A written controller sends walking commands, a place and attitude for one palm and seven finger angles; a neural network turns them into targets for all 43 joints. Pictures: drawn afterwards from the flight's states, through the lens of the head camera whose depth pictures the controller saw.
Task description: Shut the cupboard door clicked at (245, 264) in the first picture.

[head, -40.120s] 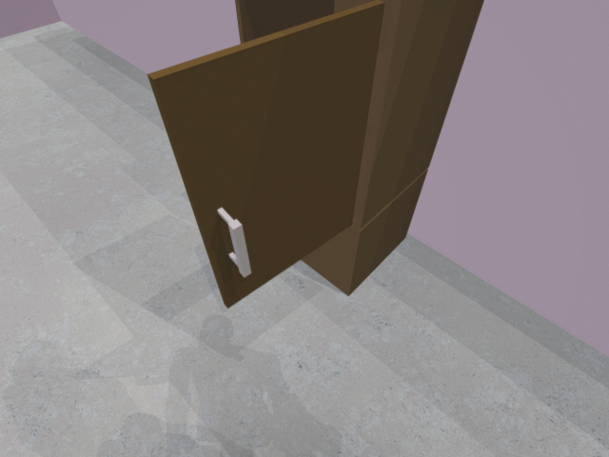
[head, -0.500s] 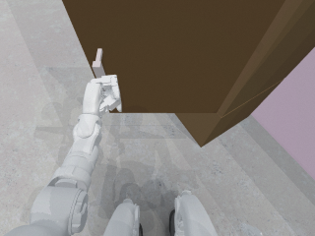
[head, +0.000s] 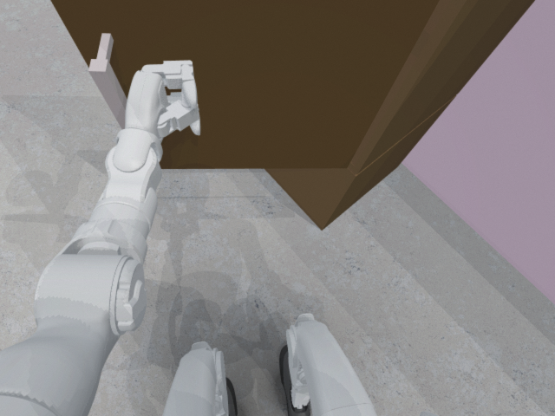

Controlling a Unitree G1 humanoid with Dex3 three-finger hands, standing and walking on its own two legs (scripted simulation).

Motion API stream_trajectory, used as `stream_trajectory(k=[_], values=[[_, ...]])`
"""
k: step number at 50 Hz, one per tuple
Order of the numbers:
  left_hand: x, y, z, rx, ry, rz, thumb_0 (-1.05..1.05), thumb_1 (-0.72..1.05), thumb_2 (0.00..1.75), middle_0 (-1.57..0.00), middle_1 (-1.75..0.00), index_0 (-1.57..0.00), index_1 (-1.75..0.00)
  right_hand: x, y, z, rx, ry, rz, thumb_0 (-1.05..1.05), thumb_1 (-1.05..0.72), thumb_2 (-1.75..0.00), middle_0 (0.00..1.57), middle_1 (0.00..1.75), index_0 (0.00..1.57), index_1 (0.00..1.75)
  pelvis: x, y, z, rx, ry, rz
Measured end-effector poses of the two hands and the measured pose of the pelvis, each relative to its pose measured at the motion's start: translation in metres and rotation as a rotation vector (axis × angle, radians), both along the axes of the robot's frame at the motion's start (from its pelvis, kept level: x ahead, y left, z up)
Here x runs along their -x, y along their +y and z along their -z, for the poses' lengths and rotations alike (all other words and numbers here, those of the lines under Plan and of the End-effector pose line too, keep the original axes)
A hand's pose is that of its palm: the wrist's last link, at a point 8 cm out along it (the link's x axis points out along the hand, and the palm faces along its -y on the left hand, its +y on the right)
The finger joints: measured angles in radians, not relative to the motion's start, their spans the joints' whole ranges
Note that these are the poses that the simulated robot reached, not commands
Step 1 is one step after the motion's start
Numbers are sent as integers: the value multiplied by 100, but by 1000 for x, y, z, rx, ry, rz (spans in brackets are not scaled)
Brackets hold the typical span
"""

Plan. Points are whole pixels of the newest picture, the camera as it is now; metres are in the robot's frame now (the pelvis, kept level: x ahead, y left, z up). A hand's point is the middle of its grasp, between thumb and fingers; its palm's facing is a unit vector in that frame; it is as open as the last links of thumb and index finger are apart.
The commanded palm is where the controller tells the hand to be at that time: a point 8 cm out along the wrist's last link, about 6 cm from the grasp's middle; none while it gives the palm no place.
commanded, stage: push the door shut along its arc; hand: left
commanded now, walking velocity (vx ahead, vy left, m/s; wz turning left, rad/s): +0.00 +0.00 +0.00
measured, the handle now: (123, 97) +0.56 +0.14 +0.05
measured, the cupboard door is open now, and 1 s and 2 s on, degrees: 52 37 36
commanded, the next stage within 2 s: pull the fist back off the door in 0.82 s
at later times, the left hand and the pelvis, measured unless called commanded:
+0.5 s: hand (198, 89) +0.56 +0.03 +0.05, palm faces -0.35 -0.94 -0.05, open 3.2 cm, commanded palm +0.57 +0.06 +0.05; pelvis +0.00 -0.01 -0.01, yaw +0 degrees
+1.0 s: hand (212, 60) +0.61 +0.01 +0.06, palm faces -0.27 -0.96 +0.05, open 3.5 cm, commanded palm +0.60 +0.02 +0.05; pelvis +0.00 +0.00 -0.03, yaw -2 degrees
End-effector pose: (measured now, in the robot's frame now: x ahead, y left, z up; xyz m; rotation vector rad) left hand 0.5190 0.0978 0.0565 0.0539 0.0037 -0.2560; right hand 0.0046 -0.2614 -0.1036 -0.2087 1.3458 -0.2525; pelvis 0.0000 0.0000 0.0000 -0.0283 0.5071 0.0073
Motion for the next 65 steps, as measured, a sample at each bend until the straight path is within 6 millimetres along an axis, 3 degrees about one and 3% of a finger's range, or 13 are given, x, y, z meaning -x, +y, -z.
stream_trajectory(k=[10, 28, 47, 52, 56, 60, 65], values=[[-19, 0, 2, -19, 39, 34, -2, 88, 92, -130, -150, -130, -150, 17, 7, 2, -35, 77, 33, 0, -91, -89, 20, 30, 20, 30, -6, -4, 0, -1, 19, 6], [-44, -9, -3, -21, 60, 108, 3, 94, 98, -130, -150, -130, -150, 19, -11, -1, 46, 61, 1, 0, -91, -89, 20, 30, 20, 30, 0, -8, 11, 22, 52, -13], [-77, -28, -6, -29, 88, 174, 5, 105, 104, -130, -150, -130, -150, 69, 12, 2, 41, 157, 70, 0, -91, -89, 20, 30, 20, 30, 5, -5, 26, 38, 104, -3], [-81, -34, 1, 132, 118, -128, 4, 94, 98, -130, -150, -130, -150, 74, 23, -1, -8, 182, 27, 0, -91, -89, 20, 30, 20, 30, 2, -3, 25, 38, 119, 5], [-74, -44, 5, 89, 45, -337, 3, 90, 94, -130, -150, -130, -150, 72, 33, -1, -73, 183, 6, 0, -91, -89, 20, 30, 20, 30, -1, -2, 22, 32, 133, 14], [-69, -56, 6, 4, -24, -334, 2, 91, 93, -130, -150, -130, -150, 70, 39, -1, -113, 183, 40, 0, -91, -89, 20, 30, 20, 30, -5, -2, 17, 25, 129, 20], [-60, -57, 6, 12, 24, -307, 2, 91, 92, -130, -150, -130, -150, 62, 41, -9, -136, 178, 69, 0, -91, -89, 20, 30, 20, 30, -12, -3, 3, 14, 105, 24]])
